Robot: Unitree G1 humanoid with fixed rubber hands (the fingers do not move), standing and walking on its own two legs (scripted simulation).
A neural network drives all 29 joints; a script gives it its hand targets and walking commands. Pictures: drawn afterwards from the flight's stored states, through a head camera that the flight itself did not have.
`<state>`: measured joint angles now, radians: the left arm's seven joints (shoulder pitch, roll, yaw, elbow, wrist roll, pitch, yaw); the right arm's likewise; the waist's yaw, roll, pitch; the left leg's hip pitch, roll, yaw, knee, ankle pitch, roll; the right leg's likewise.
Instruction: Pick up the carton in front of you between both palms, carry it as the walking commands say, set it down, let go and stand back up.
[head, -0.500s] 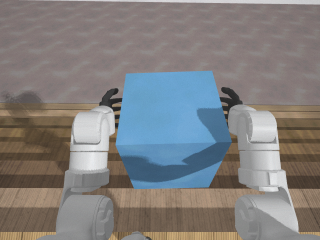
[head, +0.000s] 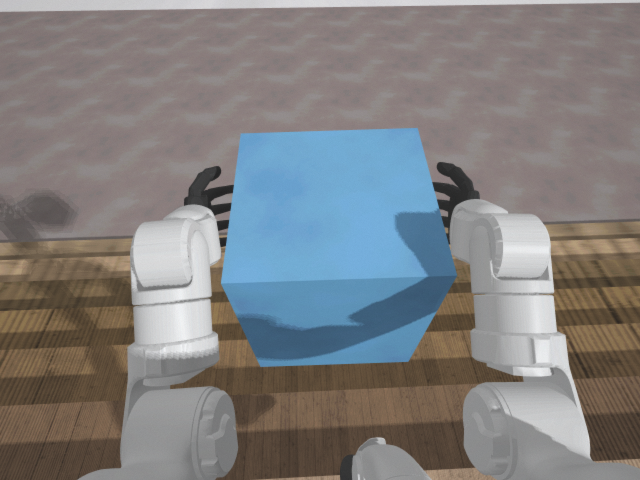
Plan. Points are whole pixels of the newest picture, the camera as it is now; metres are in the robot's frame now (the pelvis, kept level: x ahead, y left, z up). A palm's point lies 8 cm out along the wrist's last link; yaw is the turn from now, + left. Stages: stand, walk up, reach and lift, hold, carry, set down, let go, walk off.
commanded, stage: carry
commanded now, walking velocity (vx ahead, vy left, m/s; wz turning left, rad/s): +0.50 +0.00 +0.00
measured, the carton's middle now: (332, 257) +0.37 -0.03 +0.08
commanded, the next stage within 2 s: none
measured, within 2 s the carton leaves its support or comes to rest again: neither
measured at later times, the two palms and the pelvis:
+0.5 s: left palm (261, 198) +0.69 +0.08 -0.11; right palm (394, 193) +0.69 -0.22 -0.12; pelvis +0.33 -0.07 -0.20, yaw -2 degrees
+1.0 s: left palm (292, 169) +1.05 +0.01 -0.33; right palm (382, 157) +1.07 -0.29 -0.32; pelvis +0.72 -0.15 -0.42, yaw -3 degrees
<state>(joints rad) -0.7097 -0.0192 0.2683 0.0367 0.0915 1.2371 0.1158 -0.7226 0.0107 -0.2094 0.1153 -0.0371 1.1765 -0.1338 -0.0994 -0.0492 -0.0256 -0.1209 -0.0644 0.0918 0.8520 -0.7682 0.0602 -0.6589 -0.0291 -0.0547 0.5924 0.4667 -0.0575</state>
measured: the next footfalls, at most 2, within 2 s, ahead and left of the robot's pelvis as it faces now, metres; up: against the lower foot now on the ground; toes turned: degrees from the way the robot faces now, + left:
right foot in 0.06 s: +0.17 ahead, -0.06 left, -0.16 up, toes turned -2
left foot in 0.52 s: +0.47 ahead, -0.04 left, -0.32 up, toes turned -3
